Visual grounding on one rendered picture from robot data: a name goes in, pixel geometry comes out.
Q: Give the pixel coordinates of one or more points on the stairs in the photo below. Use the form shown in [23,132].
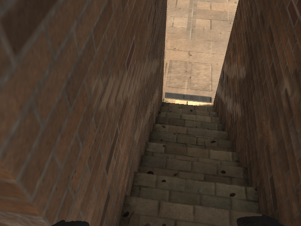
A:
[189,174]

